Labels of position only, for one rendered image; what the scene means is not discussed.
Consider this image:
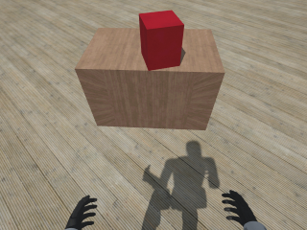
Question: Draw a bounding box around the carton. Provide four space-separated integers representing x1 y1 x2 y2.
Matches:
138 10 184 71

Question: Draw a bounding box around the pedestal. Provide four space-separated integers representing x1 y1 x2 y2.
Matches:
75 28 225 130

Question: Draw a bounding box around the left robot hand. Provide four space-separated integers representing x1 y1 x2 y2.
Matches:
65 195 98 230

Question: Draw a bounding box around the right robot forearm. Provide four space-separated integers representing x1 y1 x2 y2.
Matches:
244 220 267 230

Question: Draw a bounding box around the right robot hand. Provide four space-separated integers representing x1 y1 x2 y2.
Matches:
222 190 257 227

